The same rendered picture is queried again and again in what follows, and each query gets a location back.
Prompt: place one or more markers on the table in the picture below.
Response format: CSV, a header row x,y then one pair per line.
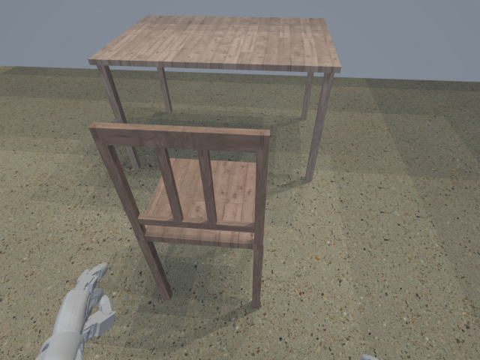
x,y
224,42

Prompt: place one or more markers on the chair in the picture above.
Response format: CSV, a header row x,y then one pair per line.
x,y
196,202

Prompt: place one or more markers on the robot left hand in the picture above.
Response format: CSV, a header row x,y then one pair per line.
x,y
78,303

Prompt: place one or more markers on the left robot forearm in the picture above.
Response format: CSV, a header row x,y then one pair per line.
x,y
65,345

